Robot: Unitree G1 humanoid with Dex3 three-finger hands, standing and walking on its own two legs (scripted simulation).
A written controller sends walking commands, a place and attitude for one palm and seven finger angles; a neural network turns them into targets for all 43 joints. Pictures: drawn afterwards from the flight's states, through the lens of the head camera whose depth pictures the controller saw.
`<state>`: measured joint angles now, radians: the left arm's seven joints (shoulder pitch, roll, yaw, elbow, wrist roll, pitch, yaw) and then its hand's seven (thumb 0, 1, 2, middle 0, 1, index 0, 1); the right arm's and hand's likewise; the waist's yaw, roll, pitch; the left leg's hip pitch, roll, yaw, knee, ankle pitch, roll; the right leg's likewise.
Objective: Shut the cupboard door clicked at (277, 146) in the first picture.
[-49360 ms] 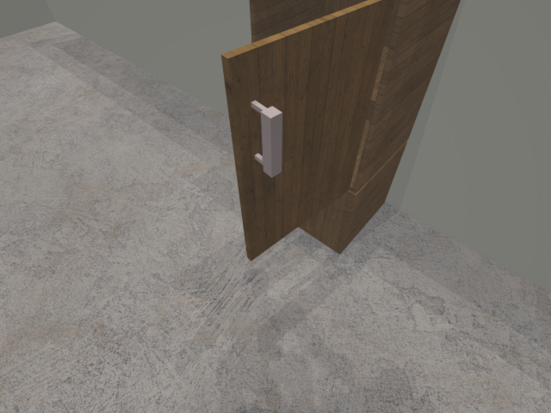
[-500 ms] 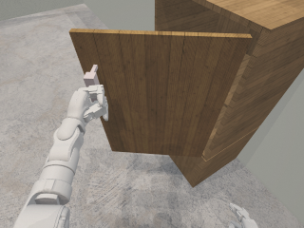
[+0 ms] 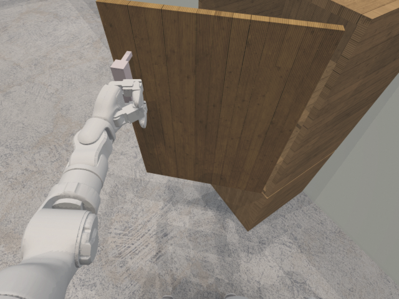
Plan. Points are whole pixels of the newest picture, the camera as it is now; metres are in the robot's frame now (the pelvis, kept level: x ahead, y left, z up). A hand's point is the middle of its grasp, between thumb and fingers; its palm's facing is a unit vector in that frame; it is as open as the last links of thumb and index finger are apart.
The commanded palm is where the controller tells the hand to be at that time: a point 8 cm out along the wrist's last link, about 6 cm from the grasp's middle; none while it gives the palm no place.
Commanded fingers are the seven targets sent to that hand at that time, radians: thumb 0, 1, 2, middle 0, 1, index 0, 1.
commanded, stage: push the door shut along its arc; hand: left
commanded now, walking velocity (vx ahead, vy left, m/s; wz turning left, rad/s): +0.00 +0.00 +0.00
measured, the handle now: (130, 86) +0.54 +0.14 +0.12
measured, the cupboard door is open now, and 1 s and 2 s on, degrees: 45 35 28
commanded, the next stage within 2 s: pull the fist back off the door in 1.08 s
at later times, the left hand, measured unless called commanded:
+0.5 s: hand (174, 89) +0.52 +0.04 +0.13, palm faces -0.38 -0.92 +0.01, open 3.1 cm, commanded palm +0.52 +0.10 +0.12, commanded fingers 0.00 0.90 0.90 -1.30 -1.50 -1.30 -1.50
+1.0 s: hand (182, 81) +0.54 +0.03 +0.13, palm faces -0.44 -0.90 +0.00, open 3.2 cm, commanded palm +0.57 +0.06 +0.12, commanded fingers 0.00 0.90 0.90 -1.30 -1.50 -1.30 -1.50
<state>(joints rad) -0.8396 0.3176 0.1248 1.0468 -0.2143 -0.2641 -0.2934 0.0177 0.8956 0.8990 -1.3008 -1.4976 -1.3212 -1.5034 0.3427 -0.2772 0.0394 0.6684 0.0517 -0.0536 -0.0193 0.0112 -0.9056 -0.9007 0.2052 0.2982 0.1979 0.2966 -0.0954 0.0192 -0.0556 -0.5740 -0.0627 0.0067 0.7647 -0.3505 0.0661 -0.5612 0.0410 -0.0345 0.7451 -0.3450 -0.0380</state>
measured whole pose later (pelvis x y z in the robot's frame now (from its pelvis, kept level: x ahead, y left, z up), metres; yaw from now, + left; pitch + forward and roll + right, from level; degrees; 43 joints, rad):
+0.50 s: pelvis +0.00 +0.00 -0.01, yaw -1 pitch +16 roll -1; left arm -1.13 0.35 0.16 1.26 -0.15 -0.27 -0.33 0.02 0.90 0.90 -1.30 -1.50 -1.30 -1.50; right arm 0.39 -0.29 0.03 0.69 0.02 -0.06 0.00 0.01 -0.91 -0.90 0.21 0.30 0.20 0.30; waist -0.20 0.03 -0.07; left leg -0.74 -0.05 0.02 0.84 -0.38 0.07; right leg -0.72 0.05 -0.03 0.81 -0.36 -0.03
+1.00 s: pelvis +0.01 -0.02 -0.02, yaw +0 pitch +19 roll -1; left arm -1.26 0.43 0.12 1.33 -0.16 -0.18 -0.42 0.01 0.93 0.97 -1.29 -1.50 -1.30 -1.50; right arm 0.37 -0.30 0.03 0.72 0.01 -0.05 -0.04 0.01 -0.91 -0.90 0.21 0.30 0.20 0.30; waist -0.20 0.03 -0.07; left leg -0.82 -0.03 -0.01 0.89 -0.41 0.04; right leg -0.80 0.07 -0.06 0.86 -0.39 -0.07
